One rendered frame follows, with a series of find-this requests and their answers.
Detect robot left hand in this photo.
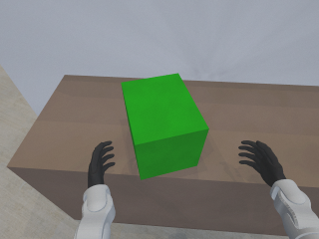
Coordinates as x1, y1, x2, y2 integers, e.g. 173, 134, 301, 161
88, 140, 115, 188

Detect right robot forearm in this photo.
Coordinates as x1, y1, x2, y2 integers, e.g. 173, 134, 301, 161
269, 179, 319, 239

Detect carton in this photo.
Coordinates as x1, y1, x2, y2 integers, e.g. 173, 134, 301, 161
121, 73, 209, 180

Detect pedestal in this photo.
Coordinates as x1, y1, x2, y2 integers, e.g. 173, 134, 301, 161
6, 75, 319, 237

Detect robot right hand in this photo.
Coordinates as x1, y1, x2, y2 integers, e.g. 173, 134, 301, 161
238, 140, 286, 187

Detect left robot forearm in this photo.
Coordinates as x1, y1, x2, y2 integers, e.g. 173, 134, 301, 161
73, 184, 116, 239

